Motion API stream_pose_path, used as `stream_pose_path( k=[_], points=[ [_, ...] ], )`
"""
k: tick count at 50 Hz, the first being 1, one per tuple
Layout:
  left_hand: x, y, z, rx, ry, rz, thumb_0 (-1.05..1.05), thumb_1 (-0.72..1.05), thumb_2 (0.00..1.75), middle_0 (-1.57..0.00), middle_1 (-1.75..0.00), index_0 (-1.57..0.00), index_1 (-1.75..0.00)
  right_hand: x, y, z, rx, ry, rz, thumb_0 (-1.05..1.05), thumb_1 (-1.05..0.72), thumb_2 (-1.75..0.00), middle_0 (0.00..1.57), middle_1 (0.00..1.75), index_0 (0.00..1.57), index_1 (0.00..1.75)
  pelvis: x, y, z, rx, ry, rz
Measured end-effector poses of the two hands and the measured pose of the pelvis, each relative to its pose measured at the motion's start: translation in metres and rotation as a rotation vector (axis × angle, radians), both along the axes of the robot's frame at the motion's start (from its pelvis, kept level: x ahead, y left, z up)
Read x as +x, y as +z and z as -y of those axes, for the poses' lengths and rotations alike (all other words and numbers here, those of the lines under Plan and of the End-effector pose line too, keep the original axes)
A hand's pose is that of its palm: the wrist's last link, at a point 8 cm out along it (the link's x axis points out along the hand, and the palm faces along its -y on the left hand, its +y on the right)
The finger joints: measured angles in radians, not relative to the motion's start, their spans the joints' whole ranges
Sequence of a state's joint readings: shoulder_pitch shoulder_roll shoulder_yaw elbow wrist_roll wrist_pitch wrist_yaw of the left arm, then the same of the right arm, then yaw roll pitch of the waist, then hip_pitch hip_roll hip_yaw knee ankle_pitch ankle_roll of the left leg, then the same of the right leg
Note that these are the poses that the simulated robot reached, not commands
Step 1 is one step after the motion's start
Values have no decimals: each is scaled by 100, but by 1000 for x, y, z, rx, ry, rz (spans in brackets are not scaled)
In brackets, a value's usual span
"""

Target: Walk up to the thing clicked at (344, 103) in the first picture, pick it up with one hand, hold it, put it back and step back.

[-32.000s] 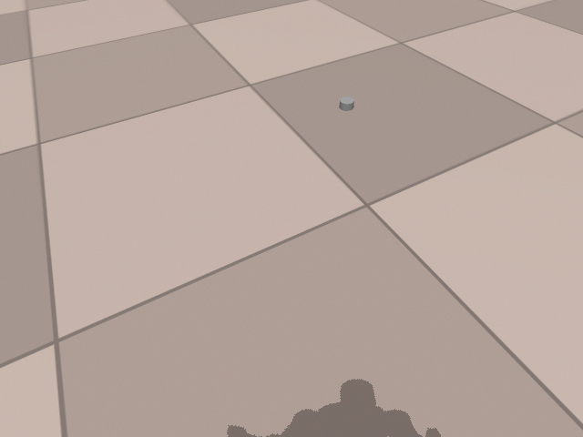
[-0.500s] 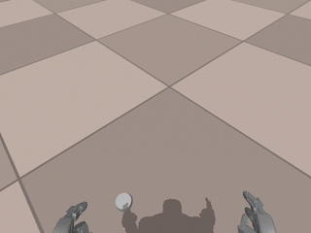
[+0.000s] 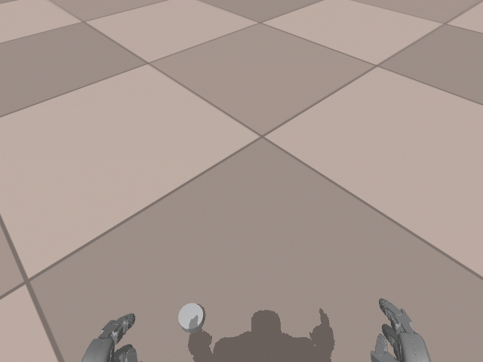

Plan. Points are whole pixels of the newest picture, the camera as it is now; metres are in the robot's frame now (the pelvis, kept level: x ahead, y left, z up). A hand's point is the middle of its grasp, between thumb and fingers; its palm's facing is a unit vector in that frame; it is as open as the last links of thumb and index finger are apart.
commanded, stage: home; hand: left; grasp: from above
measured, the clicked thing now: (191, 318) +0.44 +0.20 -0.69
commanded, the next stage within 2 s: stand in 0.34 s
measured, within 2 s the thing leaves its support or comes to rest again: neither
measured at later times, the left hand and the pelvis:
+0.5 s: hand out of the picture +0.16 +0.19 -0.06, palm faces +0.02 -0.96 -0.27, open 7.4 cm; pelvis -0.01 +0.00 +0.01, yaw +0 degrees
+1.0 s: hand out of the picture +0.02 +0.24 -0.11, palm faces +0.05 -0.95 -0.32, open 7.4 cm; pelvis -0.01 +0.01 +0.06, yaw +1 degrees
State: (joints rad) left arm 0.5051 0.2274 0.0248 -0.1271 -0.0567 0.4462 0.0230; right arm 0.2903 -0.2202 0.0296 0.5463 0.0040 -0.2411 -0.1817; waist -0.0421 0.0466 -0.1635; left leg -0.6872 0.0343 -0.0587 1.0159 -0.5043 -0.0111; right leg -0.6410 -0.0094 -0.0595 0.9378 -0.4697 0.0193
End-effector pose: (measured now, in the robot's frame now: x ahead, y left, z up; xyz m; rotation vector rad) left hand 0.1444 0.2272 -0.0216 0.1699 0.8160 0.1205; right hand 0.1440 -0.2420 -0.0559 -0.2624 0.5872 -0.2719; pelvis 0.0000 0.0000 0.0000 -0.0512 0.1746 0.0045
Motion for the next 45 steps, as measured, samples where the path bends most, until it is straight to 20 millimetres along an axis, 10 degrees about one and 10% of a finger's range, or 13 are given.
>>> stream_pose_path(
  k=[22, 27, 45],
  points=[
    [-7, 0, 1, 1, 1, 1, 1, 91, 90, -20, -30, -20, -30, -7, -1, 1, 4, -3, 0, 1, -90, -90, 21, 30, 21, 30, -6, -1, 1, 0, 0, 4],
    [-5, -24, -16, 105, -37, 13, 1, 90, 90, -20, -30, -21, -30, -18, -20, 9, -38, 142, -272, 1, -90, -90, 21, 30, 21, 30, -16, 10, 2, 34, 2, 104],
    [-111, -53, -62, 108, 112, -389, 1, 91, 90, -20, -30, -20, -30, -86, -12, 23, 31, 2, -587, 1, -90, -90, 20, 30, 21, 30, -12, 50, -11, 42, 7, 226]
  ],
)
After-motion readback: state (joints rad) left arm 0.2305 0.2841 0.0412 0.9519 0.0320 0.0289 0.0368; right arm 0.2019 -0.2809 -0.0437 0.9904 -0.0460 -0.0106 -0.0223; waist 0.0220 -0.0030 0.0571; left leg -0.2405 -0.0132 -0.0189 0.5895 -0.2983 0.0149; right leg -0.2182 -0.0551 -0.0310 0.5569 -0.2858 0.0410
